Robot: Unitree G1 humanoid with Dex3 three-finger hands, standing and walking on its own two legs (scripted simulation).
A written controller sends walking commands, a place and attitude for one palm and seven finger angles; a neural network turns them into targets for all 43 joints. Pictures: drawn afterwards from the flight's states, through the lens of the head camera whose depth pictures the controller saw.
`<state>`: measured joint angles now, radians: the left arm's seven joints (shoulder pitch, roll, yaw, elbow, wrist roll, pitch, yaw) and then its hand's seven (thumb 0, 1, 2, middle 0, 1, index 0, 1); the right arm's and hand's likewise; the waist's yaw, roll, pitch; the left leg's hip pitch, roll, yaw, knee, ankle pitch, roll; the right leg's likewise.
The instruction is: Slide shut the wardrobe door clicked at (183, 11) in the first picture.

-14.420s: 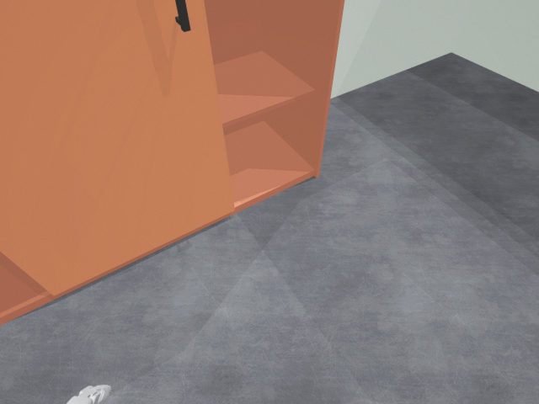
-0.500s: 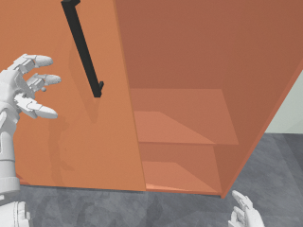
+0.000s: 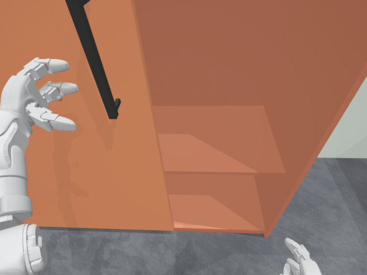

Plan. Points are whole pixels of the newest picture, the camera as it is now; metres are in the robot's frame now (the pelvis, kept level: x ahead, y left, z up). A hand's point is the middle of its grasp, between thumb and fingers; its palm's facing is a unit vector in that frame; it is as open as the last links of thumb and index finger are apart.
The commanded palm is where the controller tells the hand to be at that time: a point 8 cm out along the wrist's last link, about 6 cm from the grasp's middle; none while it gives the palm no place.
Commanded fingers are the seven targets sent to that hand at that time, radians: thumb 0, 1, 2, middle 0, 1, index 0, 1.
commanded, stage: move the hooked fingers beside the handle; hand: left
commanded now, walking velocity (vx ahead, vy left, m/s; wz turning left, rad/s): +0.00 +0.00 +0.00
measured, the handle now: (100, 64) +0.47 +0.20 +0.26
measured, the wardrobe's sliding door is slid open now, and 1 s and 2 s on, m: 0.49 0.49 0.49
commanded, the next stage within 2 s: feel for the door with the fingertips in 1.14 s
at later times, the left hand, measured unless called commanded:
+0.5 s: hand (70, 87) +0.41 +0.25 +0.24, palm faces +0.06 -1.00 -0.05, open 14.0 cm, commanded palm +0.38 +0.30 +0.23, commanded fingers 0.00 -0.50 0.30 -0.30 -1.20 -0.30 -1.20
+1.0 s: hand (77, 85) +0.42 +0.25 +0.23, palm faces +0.05 -1.00 -0.04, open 14.0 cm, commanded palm +0.40 +0.30 +0.23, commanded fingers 0.00 -0.50 0.30 -0.30 -1.20 -0.30 -1.20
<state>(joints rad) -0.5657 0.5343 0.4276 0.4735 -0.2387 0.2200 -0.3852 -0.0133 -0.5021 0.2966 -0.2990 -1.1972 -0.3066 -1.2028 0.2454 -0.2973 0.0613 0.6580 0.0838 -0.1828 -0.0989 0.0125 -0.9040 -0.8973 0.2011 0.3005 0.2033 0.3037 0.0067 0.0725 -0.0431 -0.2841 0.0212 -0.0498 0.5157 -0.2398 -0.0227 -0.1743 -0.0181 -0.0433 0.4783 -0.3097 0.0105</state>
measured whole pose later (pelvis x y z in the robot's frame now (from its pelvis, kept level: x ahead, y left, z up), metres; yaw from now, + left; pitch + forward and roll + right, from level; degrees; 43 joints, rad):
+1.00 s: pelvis +0.00 +0.00 +0.00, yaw -1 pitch +3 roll -1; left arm -0.73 0.56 0.42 0.73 -0.19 0.13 -0.36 -0.01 -0.50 0.30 -0.33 -1.22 -0.31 -1.20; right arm 0.30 -0.30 0.05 0.66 0.08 -0.15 -0.09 0.01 -0.90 -0.90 0.20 0.30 0.20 0.30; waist -0.03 0.07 -0.05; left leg -0.32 0.03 -0.03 0.51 -0.24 -0.02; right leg -0.21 -0.01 -0.02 0.47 -0.30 0.02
